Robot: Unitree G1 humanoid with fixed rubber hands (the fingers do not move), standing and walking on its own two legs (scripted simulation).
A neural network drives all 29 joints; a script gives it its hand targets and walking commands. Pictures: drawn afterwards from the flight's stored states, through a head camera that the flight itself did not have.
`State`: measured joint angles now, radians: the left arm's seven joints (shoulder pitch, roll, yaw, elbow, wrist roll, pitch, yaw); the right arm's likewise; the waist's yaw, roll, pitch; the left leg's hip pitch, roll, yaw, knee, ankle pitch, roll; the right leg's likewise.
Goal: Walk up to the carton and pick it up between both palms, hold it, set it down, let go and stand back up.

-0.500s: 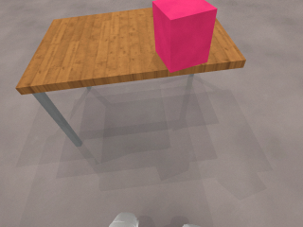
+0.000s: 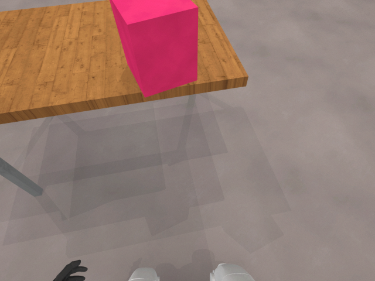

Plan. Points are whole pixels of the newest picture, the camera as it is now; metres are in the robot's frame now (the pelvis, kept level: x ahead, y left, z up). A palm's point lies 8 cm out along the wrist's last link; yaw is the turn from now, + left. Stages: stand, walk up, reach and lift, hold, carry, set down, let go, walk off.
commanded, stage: walk up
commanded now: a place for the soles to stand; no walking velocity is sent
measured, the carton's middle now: (156, 40) +0.80 +0.09 +0.05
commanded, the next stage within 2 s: none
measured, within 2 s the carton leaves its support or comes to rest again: neither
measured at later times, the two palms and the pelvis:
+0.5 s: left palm (98, 246) +0.21 +0.23 -0.11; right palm (347, 232) +0.21 -0.37 -0.11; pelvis +0.16 -0.06 +0.00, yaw +2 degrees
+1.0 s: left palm (84, 237) +0.22 +0.24 -0.06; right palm (332, 210) +0.28 -0.38 -0.15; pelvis +0.19 -0.08 +0.00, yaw +7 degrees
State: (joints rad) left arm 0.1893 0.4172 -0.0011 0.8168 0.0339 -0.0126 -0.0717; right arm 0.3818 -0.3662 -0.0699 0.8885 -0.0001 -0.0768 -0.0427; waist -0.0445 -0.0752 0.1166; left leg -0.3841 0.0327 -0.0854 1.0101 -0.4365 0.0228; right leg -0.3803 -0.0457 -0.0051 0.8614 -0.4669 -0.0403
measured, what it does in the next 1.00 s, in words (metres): walks ahead: left foot, then right foot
